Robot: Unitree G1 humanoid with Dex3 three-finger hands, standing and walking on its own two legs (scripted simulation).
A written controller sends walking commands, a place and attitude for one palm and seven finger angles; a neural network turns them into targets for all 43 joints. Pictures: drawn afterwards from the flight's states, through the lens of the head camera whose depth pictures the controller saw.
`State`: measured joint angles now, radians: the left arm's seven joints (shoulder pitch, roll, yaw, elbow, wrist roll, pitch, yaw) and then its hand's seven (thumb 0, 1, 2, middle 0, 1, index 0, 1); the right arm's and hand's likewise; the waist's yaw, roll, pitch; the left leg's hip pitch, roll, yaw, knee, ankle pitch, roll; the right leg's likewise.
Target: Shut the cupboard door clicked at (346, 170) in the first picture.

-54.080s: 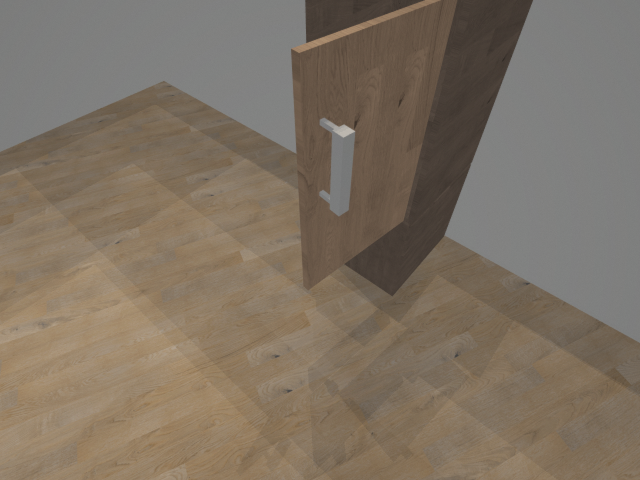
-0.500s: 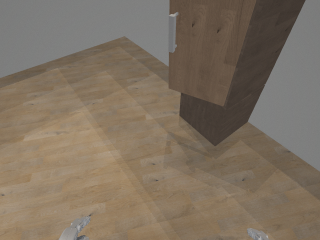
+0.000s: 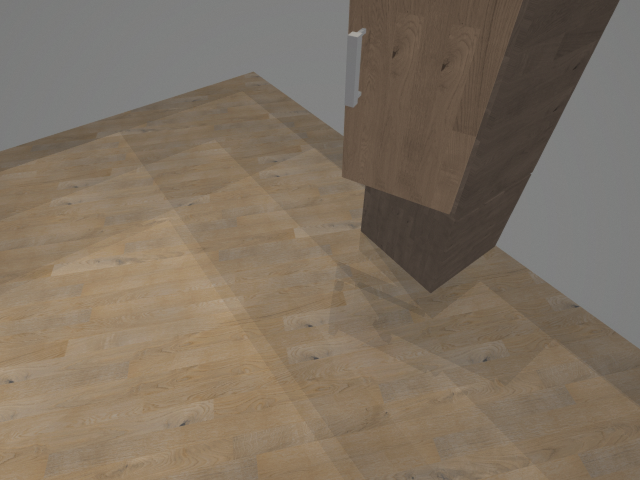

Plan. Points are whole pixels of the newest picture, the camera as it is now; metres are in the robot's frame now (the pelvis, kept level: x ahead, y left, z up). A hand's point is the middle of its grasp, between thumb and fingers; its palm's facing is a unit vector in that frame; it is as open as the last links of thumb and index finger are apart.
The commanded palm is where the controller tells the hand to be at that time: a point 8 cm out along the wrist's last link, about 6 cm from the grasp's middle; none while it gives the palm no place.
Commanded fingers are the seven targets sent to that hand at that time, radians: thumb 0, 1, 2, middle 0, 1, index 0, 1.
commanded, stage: let the arm hang, fingers relaxed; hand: left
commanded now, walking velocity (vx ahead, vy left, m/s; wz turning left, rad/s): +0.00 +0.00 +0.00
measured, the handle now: (356, 68) +1.03 -0.03 +0.04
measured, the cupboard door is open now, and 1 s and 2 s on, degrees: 24 24 24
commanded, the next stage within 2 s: look to check the result in 0.36 s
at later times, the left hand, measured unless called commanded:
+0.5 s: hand out of the picture +0.04 +0.17 -0.17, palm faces +0.01 -0.98 -0.22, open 7.3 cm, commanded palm none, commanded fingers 0.00 0.90 0.90 -0.20 -0.30 -0.20 -0.30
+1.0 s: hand out of the picture +0.07 +0.17 -0.17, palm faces +0.01 -0.97 -0.24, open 7.3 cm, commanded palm none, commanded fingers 0.00 0.90 0.90 -0.20 -0.30 -0.20 -0.30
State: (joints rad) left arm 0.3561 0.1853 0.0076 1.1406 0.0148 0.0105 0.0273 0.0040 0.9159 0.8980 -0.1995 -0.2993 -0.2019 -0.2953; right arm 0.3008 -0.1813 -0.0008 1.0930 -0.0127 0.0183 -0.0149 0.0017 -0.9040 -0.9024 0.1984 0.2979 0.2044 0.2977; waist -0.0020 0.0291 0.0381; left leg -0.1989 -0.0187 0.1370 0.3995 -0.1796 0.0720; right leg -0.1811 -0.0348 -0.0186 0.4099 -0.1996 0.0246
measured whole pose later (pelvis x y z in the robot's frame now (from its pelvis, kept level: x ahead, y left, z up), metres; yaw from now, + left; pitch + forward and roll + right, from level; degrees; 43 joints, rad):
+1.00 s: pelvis +0.05 -0.03 +0.01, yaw +0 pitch -1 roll +0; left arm 0.22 0.21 0.00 1.15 0.01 -0.02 0.02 0.00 0.91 0.90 -0.20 -0.30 -0.20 -0.30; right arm 0.19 -0.23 0.00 1.13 -0.01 0.00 -0.02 0.00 -0.90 -0.90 0.20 0.30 0.20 0.30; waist -0.01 0.01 0.03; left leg -0.11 0.01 0.11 0.33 -0.21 0.02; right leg -0.08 0.00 -0.04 0.33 -0.23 -0.01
